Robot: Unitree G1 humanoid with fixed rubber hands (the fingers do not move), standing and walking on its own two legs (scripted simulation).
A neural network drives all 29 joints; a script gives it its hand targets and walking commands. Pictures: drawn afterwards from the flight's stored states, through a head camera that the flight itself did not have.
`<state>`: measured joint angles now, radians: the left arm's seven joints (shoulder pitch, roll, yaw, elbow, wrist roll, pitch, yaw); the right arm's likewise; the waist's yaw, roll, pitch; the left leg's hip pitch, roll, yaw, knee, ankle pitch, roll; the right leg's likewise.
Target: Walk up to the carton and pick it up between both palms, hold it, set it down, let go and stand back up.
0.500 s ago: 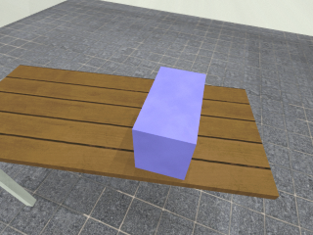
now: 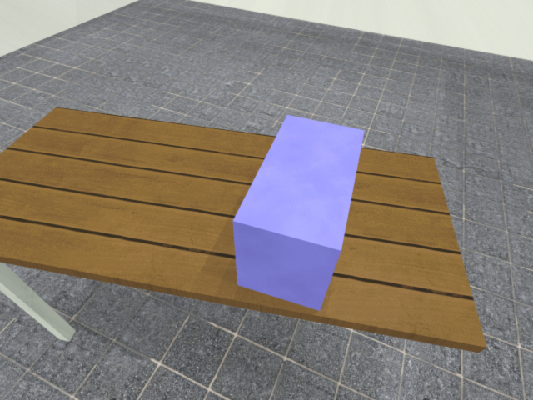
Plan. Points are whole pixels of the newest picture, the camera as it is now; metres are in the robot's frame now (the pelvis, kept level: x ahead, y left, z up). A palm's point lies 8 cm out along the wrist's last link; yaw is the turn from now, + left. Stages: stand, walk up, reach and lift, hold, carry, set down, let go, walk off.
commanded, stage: walk up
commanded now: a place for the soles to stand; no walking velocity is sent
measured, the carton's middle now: (302, 206) +0.49 -0.05 +0.00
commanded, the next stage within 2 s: reach and lift in 0.36 s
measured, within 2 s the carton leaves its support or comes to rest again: neither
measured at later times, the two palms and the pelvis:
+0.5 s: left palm out of the picture +0.11 +0.28 -0.11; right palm out of the picture +0.13 -0.26 -0.10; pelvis -0.01 +0.00 -0.01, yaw -4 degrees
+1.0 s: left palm (116, 367) +0.20 +0.24 -0.06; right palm out of the picture +0.17 -0.22 -0.05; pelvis +0.01 +0.01 +0.02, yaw -9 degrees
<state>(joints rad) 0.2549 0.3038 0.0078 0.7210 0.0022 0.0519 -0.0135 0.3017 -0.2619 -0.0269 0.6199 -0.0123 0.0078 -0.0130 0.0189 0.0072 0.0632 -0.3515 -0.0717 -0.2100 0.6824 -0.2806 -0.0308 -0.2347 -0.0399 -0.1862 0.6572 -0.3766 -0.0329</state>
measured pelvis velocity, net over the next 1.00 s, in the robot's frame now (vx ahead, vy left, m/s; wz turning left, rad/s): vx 0.01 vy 0.01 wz -0.16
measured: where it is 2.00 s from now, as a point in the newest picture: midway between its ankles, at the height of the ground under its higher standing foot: outside the picture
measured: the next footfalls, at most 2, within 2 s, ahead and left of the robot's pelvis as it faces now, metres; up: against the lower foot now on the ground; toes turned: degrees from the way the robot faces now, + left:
none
